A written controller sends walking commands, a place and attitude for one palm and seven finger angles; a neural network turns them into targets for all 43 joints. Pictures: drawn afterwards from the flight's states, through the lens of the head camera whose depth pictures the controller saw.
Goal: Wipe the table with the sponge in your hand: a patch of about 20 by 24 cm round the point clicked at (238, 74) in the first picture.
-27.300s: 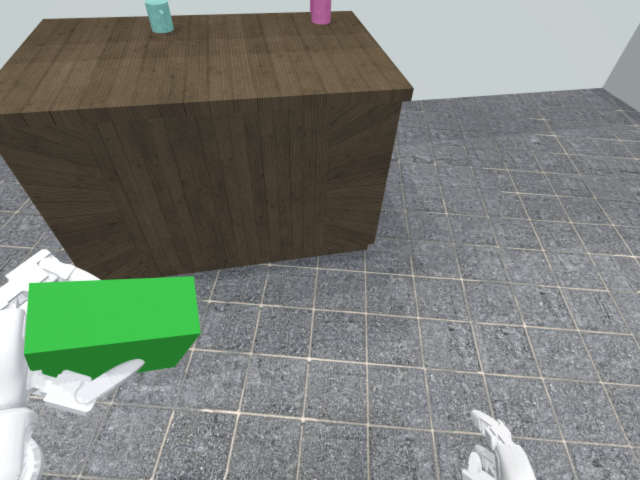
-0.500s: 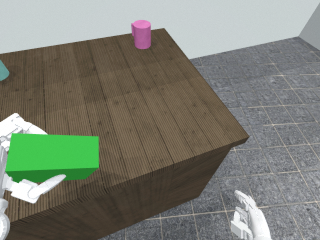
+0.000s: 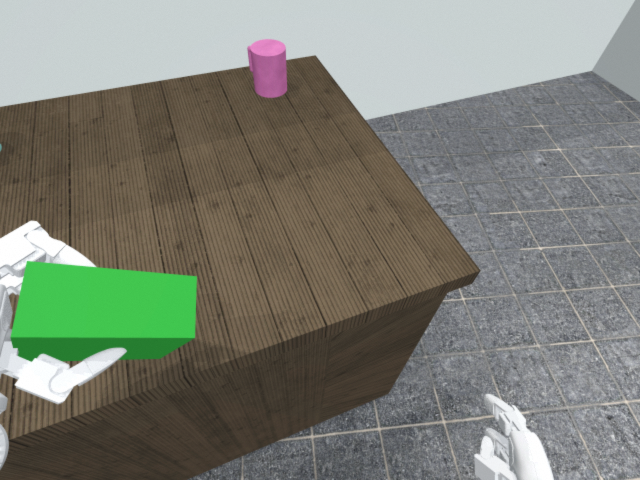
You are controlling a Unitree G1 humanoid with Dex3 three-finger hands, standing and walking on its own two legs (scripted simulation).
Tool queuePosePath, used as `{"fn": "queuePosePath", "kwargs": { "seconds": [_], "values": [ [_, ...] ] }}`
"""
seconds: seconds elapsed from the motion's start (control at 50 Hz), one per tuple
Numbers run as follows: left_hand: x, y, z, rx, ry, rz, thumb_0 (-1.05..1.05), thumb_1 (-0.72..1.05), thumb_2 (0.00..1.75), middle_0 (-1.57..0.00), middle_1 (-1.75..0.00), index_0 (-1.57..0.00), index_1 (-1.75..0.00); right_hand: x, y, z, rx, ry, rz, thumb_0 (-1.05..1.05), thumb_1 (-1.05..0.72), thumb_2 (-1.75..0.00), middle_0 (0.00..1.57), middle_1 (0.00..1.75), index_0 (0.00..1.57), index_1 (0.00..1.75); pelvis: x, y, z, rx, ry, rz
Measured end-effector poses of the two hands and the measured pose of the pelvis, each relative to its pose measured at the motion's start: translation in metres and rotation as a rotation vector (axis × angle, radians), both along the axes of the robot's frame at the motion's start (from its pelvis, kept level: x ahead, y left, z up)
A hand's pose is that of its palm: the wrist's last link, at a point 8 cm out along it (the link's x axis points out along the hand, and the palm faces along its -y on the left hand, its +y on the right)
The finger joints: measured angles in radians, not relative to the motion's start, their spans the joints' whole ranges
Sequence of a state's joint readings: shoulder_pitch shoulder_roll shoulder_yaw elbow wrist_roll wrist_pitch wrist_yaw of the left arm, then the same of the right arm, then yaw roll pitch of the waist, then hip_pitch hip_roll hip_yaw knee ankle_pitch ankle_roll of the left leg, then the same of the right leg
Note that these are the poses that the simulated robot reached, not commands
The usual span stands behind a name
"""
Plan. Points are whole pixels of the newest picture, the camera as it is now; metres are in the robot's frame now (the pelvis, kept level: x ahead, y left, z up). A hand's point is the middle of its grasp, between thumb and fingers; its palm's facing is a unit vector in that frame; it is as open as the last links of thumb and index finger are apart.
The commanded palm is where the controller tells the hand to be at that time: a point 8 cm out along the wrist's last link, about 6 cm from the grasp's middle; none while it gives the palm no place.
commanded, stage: come to a stop and stand still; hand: left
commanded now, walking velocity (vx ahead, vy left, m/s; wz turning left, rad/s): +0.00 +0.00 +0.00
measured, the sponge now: (131, 320) +0.24 +0.21 +0.13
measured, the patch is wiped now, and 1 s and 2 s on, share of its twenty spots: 0.00 0.00 0.00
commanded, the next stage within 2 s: look again from close up in 0.86 s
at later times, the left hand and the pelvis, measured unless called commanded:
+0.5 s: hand out of the picture +0.21 +0.34 +0.16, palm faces +0.41 -0.83 -0.38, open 10.0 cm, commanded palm +0.15 +0.36 +0.18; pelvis -0.01 +0.08 +0.00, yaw +0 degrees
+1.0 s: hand out of the picture +0.23 +0.34 +0.16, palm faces +0.35 -0.84 -0.42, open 10.0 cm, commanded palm +0.16 +0.37 +0.18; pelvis +0.00 +0.09 +0.00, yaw +1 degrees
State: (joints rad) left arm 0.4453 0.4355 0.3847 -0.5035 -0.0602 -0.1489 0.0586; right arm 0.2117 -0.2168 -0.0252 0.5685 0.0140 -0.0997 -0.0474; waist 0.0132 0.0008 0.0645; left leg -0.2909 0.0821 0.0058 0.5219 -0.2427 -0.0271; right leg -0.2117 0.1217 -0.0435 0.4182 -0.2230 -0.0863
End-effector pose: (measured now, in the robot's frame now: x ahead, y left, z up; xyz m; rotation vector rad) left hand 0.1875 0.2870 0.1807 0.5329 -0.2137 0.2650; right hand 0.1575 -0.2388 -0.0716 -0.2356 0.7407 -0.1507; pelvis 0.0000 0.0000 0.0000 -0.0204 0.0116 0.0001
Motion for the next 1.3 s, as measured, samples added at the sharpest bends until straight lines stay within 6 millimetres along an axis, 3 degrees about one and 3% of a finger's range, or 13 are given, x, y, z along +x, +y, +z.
{"fn": "queuePosePath", "kwargs": {
  "seconds": [0.04, 0.1, 0.14, 0.24, 0.32, 0.48, 0.6, 0.7, 0.88, 1.3],
  "values": [
    [0.01, 0.019, 0.02, 0.115, -0.073, 0.007, 0.0, -0.49, 1.04, -0.76, -1.35, -0.76, -1.35, -0.002, 0.004, -0.003, -0.007, 0.017, 0.041, 0.01, -0.9, -0.9, 0.2, 0.3, 0.2, 0.3, -0.005, -0.002, -0.001, 0.01, 0.0, 0.005],
    [0.019, 0.042, 0.037, 0.129, -0.144, 0.077, 0.0, -0.49, 1.04, -0.76, -1.35, -0.76, -1.35, -0.005, 0.008, -0.01, 0.025, 0.018, 0.062, 0.01, -0.9, -0.9, 0.2, 0.3, 0.2, 0.3, -0.013, 0.005, -0.004, 0.015, -0.001, -0.012],
    [0.018, 0.04, 0.031, 0.093, -0.129, 0.074, 0.0, -0.49, 1.04, -0.76, -1.35, -0.75, -1.35, -0.008, 0.011, -0.01, 0.059, 0.0, 0.038, 0.01, -0.9, -0.9, 0.2, 0.3, 0.2, 0.3, -0.014, 0.012, -0.003, 0.014, -0.003, -0.024],
    [0.0, 0.019, -0.007, -0.007, 0.015, -0.047, 0.0, -0.49, 1.04, -0.75, -1.36, -0.75, -1.36, -0.021, 0.027, -0.004, 0.057, -0.01, -0.008, 0.01, -0.91, -0.9, 0.2, 0.3, 0.2, 0.3, -0.013, 0.031, 0.0, 0.013, -0.012, -0.035],
    [-0.014, 0.031, -0.024, -0.058, 0.06, -0.051, 0.0, -0.49, 1.04, -0.76, -1.35, -0.75, -1.35, -0.027, 0.046, 0.0, 0.021, 0.004, 0.002, 0.01, -0.91, -0.9, 0.2, 0.3, 0.2, 0.3, -0.014, 0.045, 0.001, 0.005, -0.022, -0.026],
    [-0.017, 0.087, -0.008, -0.066, -0.084, 0.079, 0.0, -0.49, 1.04, -0.76, -1.35, -0.76, -1.35, -0.013, 0.096, 0.006, 0.023, -0.021, 0.092, 0.01, -0.9, -0.9, 0.2, 0.3, 0.2, 0.3, -0.015, 0.074, 0.002, -0.004, -0.034, -0.006],
    [-0.011, 0.096, -0.004, -0.075, -0.121, 0.06, 0.0, -0.49, 1.04, -0.76, -1.35, -0.75, -1.35, 0.008, 0.13, 0.012, 0.065, -0.079, 0.134, 0.01, -0.9, -0.9, 0.2, 0.3, 0.2, 0.3, -0.009, 0.091, 0.002, -0.002, -0.026, -0.006],
    [-0.004, 0.101, -0.011, -0.075, -0.082, 0.04, 0.0, -0.49, 1.04, -0.76, -1.35, -0.75, -1.35, 0.019, 0.144, 0.014, 0.073, -0.082, 0.149, 0.01, -0.9, -0.9, 0.2, 0.3, 0.2, 0.3, -0.003, 0.098, 0.002, -0.005, -0.018, -0.003],
    [0.002, 0.103, -0.008, -0.053, -0.071, 0.031, 0.0, -0.49, 1.04, -0.76, -1.35, -0.75, -1.35, 0.023, 0.137, 0.012, 0.044, -0.043, 0.144, 0.01, -0.9, -0.9, 0.2, 0.3, 0.2, 0.3, 0.003, 0.099, 0.003, -0.001, -0.016, 0.004],
    [-0.006, 0.07, -0.008, -0.079, -0.038, 0.035, 0.0, -0.49, 1.04, -0.76, -1.35, -0.75, -1.35, 0.01, 0.085, 0.012, 0.021, -0.043, 0.054, 0.01, -0.9, -0.9, 0.2, 0.3, 0.2, 0.3, 0.002, 0.072, 0.006, -0.005, -0.016, 0.003]
  ]
}}
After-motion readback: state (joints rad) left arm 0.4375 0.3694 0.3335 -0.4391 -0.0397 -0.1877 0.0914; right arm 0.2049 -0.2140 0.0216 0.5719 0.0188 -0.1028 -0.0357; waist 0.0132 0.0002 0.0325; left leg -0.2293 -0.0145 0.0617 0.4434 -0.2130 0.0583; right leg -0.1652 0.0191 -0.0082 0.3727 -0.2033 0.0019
